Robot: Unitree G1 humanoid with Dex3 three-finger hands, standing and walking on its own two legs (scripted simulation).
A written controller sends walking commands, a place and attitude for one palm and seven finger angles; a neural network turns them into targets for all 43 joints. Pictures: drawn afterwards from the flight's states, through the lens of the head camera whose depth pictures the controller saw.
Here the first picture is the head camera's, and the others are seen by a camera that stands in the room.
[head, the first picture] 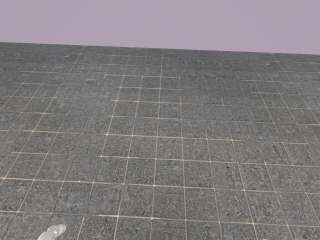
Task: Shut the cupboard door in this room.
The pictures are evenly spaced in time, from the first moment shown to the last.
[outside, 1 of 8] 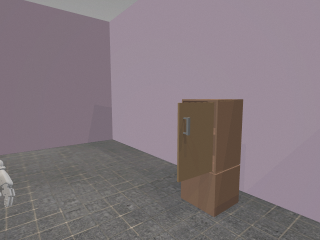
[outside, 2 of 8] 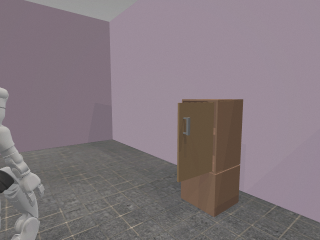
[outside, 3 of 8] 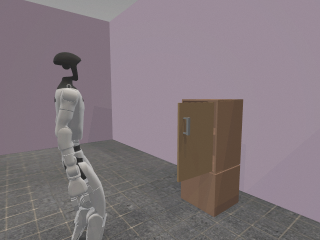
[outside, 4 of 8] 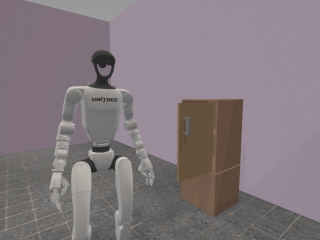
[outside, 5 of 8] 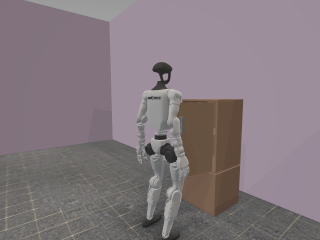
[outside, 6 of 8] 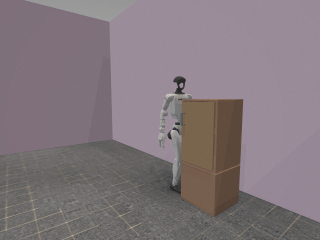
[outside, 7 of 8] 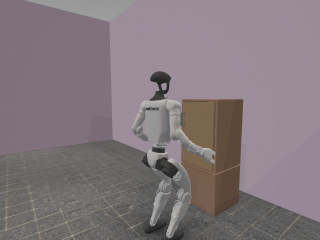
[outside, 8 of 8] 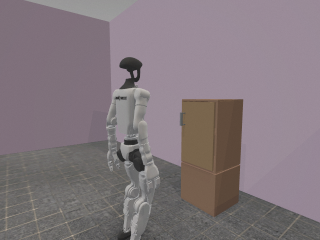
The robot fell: no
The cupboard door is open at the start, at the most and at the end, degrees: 87 87 0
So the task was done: yes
